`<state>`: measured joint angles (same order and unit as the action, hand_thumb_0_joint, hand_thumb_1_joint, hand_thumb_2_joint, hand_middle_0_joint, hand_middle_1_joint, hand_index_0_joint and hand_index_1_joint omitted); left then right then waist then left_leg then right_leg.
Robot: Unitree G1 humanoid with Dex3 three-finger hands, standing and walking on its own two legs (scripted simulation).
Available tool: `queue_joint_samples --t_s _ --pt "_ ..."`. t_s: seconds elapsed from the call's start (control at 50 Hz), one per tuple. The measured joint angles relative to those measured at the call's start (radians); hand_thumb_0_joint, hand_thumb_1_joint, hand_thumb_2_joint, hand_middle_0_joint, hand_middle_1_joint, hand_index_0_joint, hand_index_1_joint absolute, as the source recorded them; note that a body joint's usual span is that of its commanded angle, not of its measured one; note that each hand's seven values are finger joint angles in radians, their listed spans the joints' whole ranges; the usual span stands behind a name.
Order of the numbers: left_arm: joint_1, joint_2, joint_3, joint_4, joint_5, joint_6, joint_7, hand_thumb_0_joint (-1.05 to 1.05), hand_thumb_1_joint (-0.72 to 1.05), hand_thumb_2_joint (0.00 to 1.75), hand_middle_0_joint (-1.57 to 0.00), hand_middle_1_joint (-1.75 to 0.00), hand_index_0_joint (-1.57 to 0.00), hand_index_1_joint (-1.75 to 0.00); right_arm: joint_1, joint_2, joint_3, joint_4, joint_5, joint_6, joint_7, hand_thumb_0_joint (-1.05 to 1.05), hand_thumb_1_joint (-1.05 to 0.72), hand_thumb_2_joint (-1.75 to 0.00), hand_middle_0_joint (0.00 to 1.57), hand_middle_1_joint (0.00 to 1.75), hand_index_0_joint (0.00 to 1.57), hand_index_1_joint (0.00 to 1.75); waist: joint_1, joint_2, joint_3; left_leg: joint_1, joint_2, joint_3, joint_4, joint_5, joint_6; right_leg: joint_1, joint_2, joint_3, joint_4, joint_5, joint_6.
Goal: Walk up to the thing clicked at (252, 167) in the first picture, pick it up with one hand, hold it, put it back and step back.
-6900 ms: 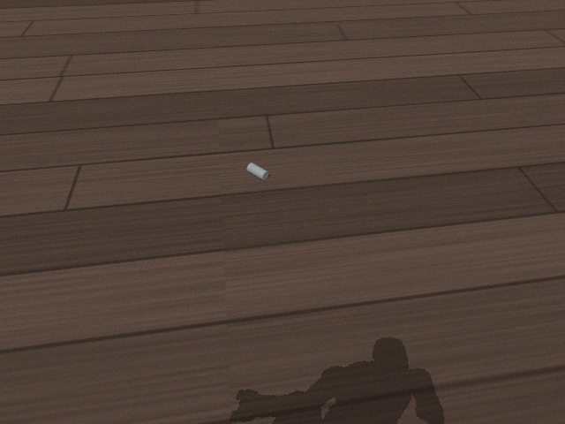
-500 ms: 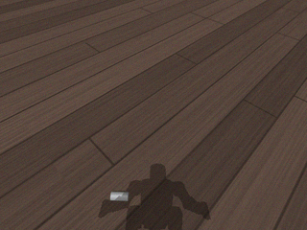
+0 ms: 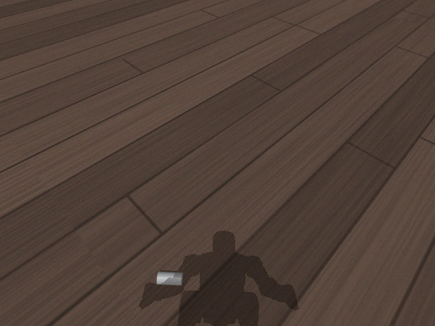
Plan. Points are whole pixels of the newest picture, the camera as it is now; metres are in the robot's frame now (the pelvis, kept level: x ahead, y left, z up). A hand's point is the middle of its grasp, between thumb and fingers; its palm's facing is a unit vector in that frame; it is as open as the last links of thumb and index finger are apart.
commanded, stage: stand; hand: left
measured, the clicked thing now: (170, 278) +0.43 +0.20 -0.76
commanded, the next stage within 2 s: walk up in 1.04 s
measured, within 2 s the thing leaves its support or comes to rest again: neither
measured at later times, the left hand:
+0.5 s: hand out of the picture +0.07 +0.26 -0.16, palm faces -0.03 -0.94 -0.34, open 7.4 cm
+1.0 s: hand out of the picture +0.07 +0.25 -0.16, palm faces -0.03 -0.94 -0.34, open 7.4 cm
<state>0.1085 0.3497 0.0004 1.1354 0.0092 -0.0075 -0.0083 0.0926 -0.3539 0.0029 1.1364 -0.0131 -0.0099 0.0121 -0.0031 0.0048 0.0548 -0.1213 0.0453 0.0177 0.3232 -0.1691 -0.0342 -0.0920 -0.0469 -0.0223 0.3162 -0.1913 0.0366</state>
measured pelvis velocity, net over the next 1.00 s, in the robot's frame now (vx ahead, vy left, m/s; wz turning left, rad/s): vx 0.00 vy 0.00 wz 0.00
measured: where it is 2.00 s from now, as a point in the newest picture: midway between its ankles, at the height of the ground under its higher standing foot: outside the picture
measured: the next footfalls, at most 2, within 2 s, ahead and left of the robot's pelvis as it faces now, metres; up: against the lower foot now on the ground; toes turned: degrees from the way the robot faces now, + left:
none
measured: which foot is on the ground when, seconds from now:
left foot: down 0.00-1.00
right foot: down 0.00-1.00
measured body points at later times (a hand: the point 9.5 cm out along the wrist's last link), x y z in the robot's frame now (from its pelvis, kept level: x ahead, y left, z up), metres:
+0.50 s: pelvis +0.00 +0.00 +0.00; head +0.01 +0.00 +0.45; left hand +0.07 +0.30 -0.13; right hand +0.08 -0.30 -0.14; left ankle +0.00 +0.14 -0.75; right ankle -0.01 -0.14 -0.75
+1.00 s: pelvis +0.00 +0.00 +0.00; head +0.01 +0.00 +0.45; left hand +0.07 +0.30 -0.13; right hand +0.08 -0.30 -0.13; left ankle +0.00 +0.14 -0.75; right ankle -0.01 -0.14 -0.75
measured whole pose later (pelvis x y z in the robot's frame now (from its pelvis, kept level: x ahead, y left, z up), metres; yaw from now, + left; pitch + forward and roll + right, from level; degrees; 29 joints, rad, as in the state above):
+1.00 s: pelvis +0.00 +0.00 +0.00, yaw +0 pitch -2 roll +0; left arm 0.12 0.35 0.00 1.13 0.01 0.00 -0.01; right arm 0.11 -0.35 0.00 1.13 -0.01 -0.01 0.01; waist 0.00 0.00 0.05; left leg -0.12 0.04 0.02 0.32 -0.17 -0.03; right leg -0.09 -0.05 -0.02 0.32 -0.19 0.04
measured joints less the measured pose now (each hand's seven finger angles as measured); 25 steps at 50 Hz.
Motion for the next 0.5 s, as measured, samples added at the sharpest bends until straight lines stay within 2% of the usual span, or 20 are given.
queue_joint_samples --t_s 0.5 --pt "0.007 0.001 0.002 -0.005 0.001 0.003 -0.002 0.0 0.91 0.9 -0.2 -0.3 -0.2 -0.3 0.01 0.002 0.002 -0.003 -0.001 -0.002 -0.001 0.0 -0.91 -0.9 0.21 0.3 0.2 0.3 0.002 0.0 -0.001 0.001 -0.004 0.0 -0.003 0.001 0.002 -0.001 -0.004 0.0 0.003 -0.003 0.002"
